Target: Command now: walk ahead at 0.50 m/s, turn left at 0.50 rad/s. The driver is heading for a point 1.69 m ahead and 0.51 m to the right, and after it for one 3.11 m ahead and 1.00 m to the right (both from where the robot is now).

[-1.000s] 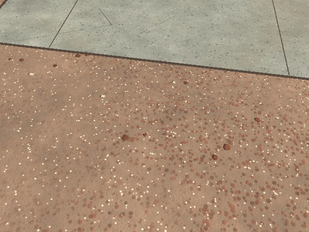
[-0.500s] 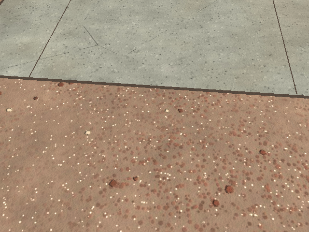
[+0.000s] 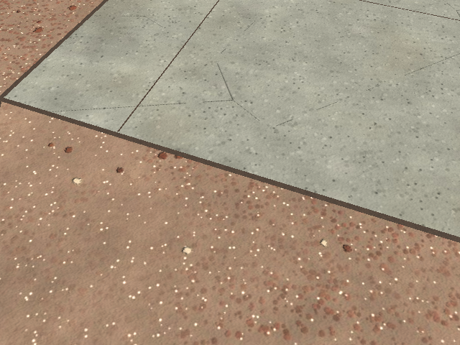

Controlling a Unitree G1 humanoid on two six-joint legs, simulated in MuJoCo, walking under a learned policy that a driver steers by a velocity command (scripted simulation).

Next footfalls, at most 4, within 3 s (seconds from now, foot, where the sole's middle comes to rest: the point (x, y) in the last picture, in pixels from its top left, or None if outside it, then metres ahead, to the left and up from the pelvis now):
0.52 right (273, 333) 0.50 -0.08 -0.75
1.02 left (214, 242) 0.78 0.10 -0.75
1.54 right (322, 206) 0.93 -0.26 -0.75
2.02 left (316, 132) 1.28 -0.27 -0.75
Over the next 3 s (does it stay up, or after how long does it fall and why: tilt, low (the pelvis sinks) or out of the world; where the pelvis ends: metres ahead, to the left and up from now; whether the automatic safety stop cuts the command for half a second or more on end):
stays up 1.46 -0.58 0.02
